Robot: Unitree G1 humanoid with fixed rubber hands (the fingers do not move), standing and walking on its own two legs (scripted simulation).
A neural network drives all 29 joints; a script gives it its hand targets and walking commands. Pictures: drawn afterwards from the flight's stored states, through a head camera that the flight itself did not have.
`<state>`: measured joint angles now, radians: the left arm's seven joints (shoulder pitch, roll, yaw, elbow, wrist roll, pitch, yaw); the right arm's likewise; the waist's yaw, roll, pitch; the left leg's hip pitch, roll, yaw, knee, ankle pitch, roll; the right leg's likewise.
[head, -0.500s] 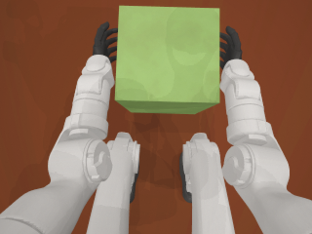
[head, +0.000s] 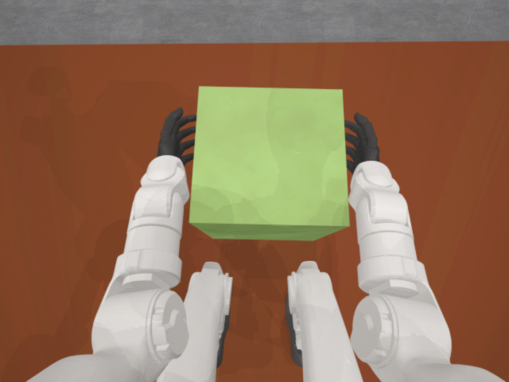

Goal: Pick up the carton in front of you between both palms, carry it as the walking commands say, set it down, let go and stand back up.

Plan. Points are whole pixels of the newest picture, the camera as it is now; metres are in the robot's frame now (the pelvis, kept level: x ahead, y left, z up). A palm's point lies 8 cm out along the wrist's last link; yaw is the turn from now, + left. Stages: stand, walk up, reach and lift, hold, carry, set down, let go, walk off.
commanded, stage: reach and lift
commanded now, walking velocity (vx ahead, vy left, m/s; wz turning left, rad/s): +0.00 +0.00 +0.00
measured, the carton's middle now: (266, 177) +0.43 -0.01 -0.11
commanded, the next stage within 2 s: hold in 1.84 s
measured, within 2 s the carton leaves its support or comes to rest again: neither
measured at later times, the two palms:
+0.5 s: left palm (123, 137) +0.39 +0.14 +0.12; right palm (417, 146) +0.38 -0.16 +0.12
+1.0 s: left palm (44, 104) +0.36 +0.14 +0.23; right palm out of the picture +0.35 -0.16 +0.23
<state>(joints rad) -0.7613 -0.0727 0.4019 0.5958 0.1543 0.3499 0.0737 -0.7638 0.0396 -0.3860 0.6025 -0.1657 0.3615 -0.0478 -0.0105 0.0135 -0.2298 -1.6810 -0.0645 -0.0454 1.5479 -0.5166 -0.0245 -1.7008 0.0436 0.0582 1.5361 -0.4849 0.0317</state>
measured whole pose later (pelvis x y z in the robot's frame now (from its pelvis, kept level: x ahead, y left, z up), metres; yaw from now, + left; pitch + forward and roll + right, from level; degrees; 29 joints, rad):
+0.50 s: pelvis +0.05 +0.00 +0.14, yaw +0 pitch +19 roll +0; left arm -0.43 -0.14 0.34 0.56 0.19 0.35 0.04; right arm -0.42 0.12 -0.33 0.54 -0.21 0.36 -0.04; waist 0.00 0.01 -0.18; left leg -0.89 -0.04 -0.06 0.98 -0.41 -0.01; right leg -0.91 0.03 0.06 0.97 -0.39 0.01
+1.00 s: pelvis +0.06 +0.00 +0.21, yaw -1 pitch -4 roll +0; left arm -0.32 -0.17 0.31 0.41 0.29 0.60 -0.01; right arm -0.31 0.16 -0.31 0.40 -0.29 0.61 0.01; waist 0.00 0.00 -0.01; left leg -0.18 -0.02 -0.07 0.49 -0.25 0.00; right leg -0.20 0.02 0.06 0.49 -0.22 0.01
